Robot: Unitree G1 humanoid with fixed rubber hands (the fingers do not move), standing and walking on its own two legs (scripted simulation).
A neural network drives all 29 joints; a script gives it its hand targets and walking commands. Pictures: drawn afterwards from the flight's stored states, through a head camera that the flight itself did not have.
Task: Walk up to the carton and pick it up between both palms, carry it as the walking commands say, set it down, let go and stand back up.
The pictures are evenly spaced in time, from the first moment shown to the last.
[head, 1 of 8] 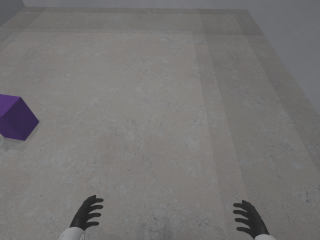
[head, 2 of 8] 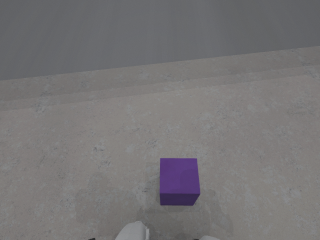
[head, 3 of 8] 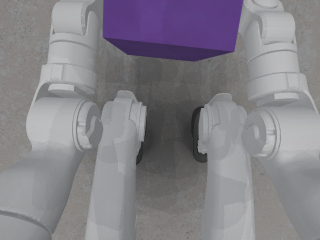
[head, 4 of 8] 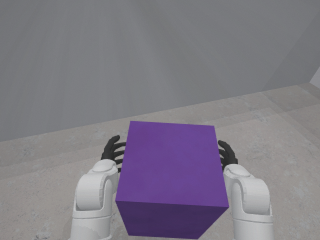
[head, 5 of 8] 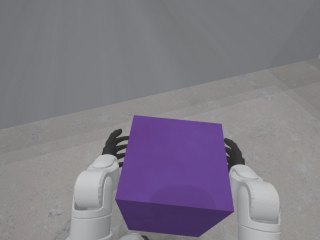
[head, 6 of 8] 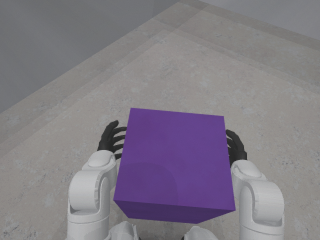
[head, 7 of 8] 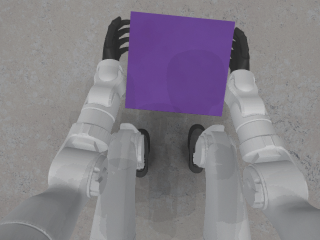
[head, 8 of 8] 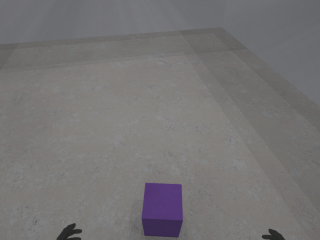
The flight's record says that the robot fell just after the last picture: no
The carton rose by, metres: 0.66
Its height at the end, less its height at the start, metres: +0.00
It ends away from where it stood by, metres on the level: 0.79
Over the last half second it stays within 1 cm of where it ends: yes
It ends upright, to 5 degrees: yes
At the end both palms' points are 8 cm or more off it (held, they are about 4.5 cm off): yes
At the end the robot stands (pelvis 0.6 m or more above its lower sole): yes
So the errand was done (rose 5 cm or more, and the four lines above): yes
